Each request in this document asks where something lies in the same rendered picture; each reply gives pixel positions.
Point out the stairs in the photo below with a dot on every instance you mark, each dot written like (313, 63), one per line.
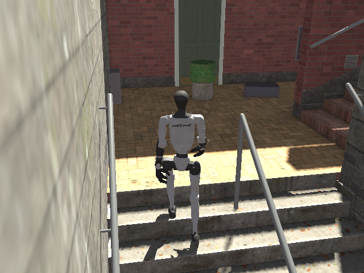
(313, 213)
(333, 120)

